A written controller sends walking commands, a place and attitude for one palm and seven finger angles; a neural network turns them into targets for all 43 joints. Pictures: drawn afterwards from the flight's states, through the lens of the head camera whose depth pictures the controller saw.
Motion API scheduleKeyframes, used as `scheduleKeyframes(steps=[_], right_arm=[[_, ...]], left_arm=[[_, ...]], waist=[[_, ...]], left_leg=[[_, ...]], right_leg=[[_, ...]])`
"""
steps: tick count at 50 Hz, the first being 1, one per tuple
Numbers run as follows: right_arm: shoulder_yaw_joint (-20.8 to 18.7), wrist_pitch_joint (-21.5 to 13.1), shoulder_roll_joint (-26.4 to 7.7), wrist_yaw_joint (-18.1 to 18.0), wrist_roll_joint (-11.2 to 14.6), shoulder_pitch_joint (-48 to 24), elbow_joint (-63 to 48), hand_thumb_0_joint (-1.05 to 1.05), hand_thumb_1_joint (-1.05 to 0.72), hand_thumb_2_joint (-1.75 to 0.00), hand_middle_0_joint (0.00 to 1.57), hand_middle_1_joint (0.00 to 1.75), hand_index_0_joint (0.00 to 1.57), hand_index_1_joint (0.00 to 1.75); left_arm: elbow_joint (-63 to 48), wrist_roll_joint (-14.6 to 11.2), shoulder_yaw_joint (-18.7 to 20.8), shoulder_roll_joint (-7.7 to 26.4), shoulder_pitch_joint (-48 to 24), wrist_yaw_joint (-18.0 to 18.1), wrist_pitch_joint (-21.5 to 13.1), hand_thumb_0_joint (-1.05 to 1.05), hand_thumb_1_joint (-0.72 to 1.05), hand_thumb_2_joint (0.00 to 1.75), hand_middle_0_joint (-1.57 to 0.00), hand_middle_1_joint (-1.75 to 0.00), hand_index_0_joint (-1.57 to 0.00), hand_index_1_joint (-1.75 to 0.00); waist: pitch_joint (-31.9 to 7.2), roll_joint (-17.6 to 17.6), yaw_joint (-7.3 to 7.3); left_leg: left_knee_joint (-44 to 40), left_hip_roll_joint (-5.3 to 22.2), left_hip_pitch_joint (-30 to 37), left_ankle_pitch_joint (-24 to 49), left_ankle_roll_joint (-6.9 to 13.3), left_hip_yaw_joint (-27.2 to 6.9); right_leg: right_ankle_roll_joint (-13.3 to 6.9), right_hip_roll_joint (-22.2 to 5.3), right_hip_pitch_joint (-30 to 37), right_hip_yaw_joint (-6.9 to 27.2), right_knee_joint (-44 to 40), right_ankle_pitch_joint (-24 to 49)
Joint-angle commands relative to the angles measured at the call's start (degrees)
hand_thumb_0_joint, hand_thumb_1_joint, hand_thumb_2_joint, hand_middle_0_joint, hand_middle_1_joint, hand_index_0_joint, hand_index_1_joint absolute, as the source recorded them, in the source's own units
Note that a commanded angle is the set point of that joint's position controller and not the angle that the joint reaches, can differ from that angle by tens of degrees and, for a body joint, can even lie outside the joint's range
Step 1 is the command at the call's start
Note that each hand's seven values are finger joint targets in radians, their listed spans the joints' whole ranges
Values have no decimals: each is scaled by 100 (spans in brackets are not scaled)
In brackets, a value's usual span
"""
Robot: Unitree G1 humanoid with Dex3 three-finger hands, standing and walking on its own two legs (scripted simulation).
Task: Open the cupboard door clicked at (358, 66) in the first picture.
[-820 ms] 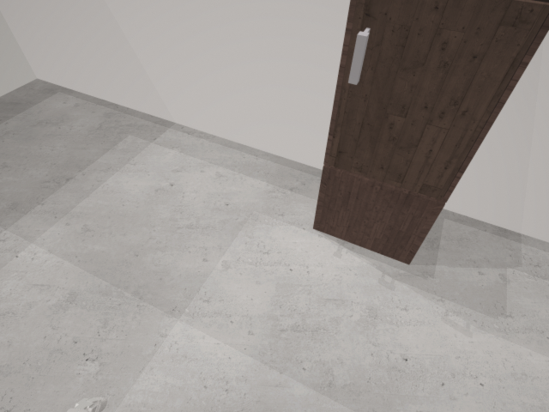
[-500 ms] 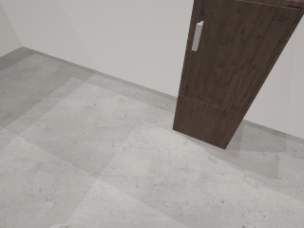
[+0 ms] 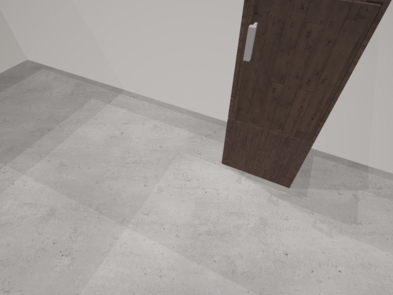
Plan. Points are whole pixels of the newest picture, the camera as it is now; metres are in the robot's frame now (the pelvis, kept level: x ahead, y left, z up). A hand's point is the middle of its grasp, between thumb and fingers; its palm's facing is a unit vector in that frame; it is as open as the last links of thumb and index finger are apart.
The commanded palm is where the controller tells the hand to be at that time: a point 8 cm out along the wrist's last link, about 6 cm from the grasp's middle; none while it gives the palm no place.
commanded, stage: look at it before walking up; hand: left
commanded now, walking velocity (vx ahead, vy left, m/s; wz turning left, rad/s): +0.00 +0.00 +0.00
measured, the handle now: (251, 41) +0.99 -0.16 +0.08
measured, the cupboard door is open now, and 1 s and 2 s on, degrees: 0 0 0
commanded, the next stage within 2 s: turn to face it in 0.62 s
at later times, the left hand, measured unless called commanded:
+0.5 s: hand out of the picture +0.08 +0.24 -0.15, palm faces -0.03 -0.94 -0.33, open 7.4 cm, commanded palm none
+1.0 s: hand out of the picture +0.07 +0.21 -0.17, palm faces -0.09 -0.95 -0.30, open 7.4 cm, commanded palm none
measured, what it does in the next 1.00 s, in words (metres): stands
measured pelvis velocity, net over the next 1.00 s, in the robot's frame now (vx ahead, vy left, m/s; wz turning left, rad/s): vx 0.00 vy -0.01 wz -0.11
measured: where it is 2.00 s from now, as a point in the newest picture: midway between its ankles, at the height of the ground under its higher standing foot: outside the picture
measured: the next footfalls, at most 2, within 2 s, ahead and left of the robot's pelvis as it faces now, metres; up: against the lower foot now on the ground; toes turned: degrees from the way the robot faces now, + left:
left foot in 1.44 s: +0.01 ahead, +0.12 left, +0.00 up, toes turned -14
right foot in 1.88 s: -0.05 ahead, -0.11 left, +0.00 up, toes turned -27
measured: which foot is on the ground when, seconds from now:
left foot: down 0.00-1.00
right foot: down 0.00-1.00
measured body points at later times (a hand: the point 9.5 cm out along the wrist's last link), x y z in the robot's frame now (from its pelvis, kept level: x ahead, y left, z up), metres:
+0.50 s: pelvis +0.00 -0.01 +0.00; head +0.01 -0.01 +0.45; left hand +0.08 +0.29 -0.13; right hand +0.08 -0.30 -0.13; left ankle +0.01 +0.12 -0.74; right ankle +0.01 -0.13 -0.74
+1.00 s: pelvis +0.00 -0.01 -0.01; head +0.02 -0.02 +0.44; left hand +0.08 +0.26 -0.15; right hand +0.06 -0.28 -0.15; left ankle +0.01 +0.12 -0.74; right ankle +0.01 -0.12 -0.74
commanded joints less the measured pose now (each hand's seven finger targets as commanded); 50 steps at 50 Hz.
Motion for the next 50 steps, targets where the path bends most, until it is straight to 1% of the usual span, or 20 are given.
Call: scheduleKeyframes(steps=[1,2,5,6,11,14,19,24,29,36,37,38,40,41,43,44,47,48,49,50], right_arm=[[-228,-141,-1162,-86,13,-373,-397,0,-90,-90,20,30,20,30],[-222,-137,-1165,-84,12,-371,-391,0,-90,-90,20,30,20,30],[-234,-135,-1146,-77,12,-337,-386,0,-90,-90,20,30,20,30],[-229,-143,-1153,-80,8,-330,-392,0,-90,-90,20,30,20,30],[-227,-150,-1140,-84,11,-362,-391,0,-90,-90,20,30,20,30],[-224,-137,-1132,-82,16,-335,-397,0,-90,-90,20,30,20,30],[-218,-137,-1131,-84,19,-355,-394,0,-90,-90,20,30,20,30],[-217,-144,-1148,-94,21,-371,-398,0,-90,-90,20,30,20,30],[-210,-136,-1153,-96,25,-393,-396,0,-90,-90,20,30,20,30],[-204,-147,-1170,-98,22,-405,-388,0,-90,-90,20,30,20,30],[-215,-145,-1183,-109,18,-420,-388,0,-90,-90,20,30,20,30],[-228,-136,-1146,-121,10,-356,-406,0,-90,-90,20,30,20,30],[-168,-60,-630,-146,5,-74,-406,0,-90,-90,20,30,20,30],[-160,-14,-479,-163,3,56,-448,0,-90,-90,20,30,20,30],[-232,49,-548,-195,0,95,-602,0,-90,-90,20,30,20,30],[-270,65,-587,-203,-2,139,-683,0,-90,-90,20,30,20,30],[-392,99,-657,-220,-15,28,-935,0,-90,-90,20,30,20,30],[-427,98,-671,-217,-13,-24,-1010,0,-90,-90,20,30,20,30],[-454,93,-664,-211,-15,-58,-1069,0,-90,-90,20,30,20,30],[-475,92,-651,-201,-22,-165,-1142,0,-90,-90,20,30,20,30]], left_arm=[[-368,-2,219,1148,-283,76,-166,0,90,90,-20,-30,-20,-30],[-368,-2,214,1161,-295,72,-166,0,90,90,-20,-30,-20,-30],[-385,5,225,1160,-308,75,-174,0,90,90,-20,-30,-20,-30],[-394,2,222,1150,-312,73,-174,0,90,90,-20,-30,-20,-30],[-398,1,228,1141,-292,74,-188,0,90,90,-20,-30,-20,-30],[-398,4,232,1155,-307,78,-198,0,90,90,-20,-30,-20,-30],[-392,0,229,1151,-295,79,-201,0,90,90,-20,-30,-20,-30],[-379,-1,232,1144,-286,78,-200,0,90,90,-20,-30,-20,-30],[-362,-1,228,1144,-300,75,-186,0,90,90,-20,-30,-20,-30],[-354,-2,226,1154,-288,73,-190,0,90,90,-20,-30,-20,-30],[-365,0,233,1168,-310,67,-181,0,90,90,-20,-30,-20,-30],[-400,2,241,1127,-305,63,-153,0,90,90,-20,-30,-20,-30],[-411,0,198,677,-79,88,-25,0,90,90,-20,-30,-20,-30],[-456,4,187,522,29,99,40,0,90,90,-20,-30,-20,-30],[-604,19,225,516,132,82,122,0,90,90,-20,-30,-20,-30],[-678,27,254,502,158,71,146,0,90,90,-20,-30,-20,-30],[-899,44,313,386,297,26,187,0,90,90,-20,-30,-20,-30],[-942,47,324,338,386,14,196,0,90,90,-20,-30,-20,-30],[-983,52,345,281,469,5,199,0,90,90,-20,-30,-20,-30],[-1011,51,365,214,596,-9,214,0,90,90,-20,-30,-20,-30]], waist=[[-225,-57,33],[-168,-55,31],[-237,-128,15],[-252,-61,10],[-299,-57,26],[-298,-149,16],[-353,-29,20],[-413,-29,25],[-292,-16,32],[-387,-19,31],[-339,-41,27],[-360,-38,9],[-409,-48,-22],[-391,-70,-28],[-247,29,-24],[-293,115,-30],[-272,427,28],[-310,605,61],[-325,719,102],[-258,815,183]], left_leg=[[-501,658,-40,287,168,-611],[-495,650,-79,261,162,-604],[-479,647,-41,256,155,-590],[-488,649,-33,294,155,-607],[-453,665,21,442,150,-580],[-417,654,8,507,137,-573],[-416,662,56,596,130,-581],[-416,686,132,740,133,-577],[-487,691,95,636,133,-591],[-491,692,182,752,134,-591],[-462,707,238,745,129,-546],[-354,731,296,829,115,-454],[-98,763,282,961,36,-247],[-22,796,255,979,6,-155],[57,899,184,796,53,-132],[65,992,167,769,104,-175],[55,1341,14,644,327,-309],[63,1487,-75,738,434,-353],[103,1640,-213,881,541,-396],[159,1754,-398,949,625,-359]], right_leg=[[-226,-599,-83,590,-446,147],[-229,-599,-111,608,-471,114],[-232,-609,-116,629,-490,62],[-239,-606,-114,632,-483,94],[-239,-617,-77,615,-475,299],[-246,-624,-39,623,-495,388],[-247,-624,18,608,-485,506],[-240,-620,83,573,-461,700],[-226,-609,40,548,-501,558],[-226,-623,95,548,-495,670],[-239,-603,4,599,-488,736],[-249,-587,-59,626,-404,943],[-211,-558,-170,689,-116,1338],[-185,-524,-272,695,36,1432],[-173,-397,-630,710,322,1331],[-169,-313,-712,681,523,1270],[-106,-76,-1042,507,1227,846],[-86,-18,-1075,405,1543,555],[-73,34,-1045,309,1825,16],[-49,55,-987,169,1965,-556]])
